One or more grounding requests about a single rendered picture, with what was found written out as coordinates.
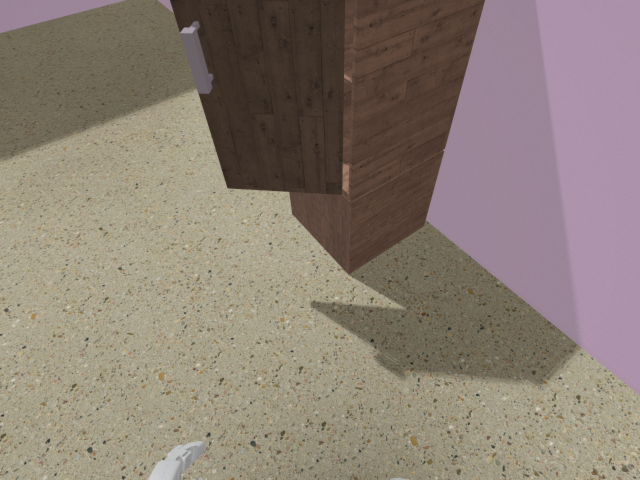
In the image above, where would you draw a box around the left robot hand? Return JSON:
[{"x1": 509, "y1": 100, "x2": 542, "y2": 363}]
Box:
[{"x1": 148, "y1": 441, "x2": 205, "y2": 480}]

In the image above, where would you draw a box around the cupboard door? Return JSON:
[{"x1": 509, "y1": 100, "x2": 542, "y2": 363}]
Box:
[{"x1": 170, "y1": 0, "x2": 345, "y2": 195}]

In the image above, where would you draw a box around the handle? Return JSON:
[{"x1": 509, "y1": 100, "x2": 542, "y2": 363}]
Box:
[{"x1": 180, "y1": 21, "x2": 213, "y2": 94}]

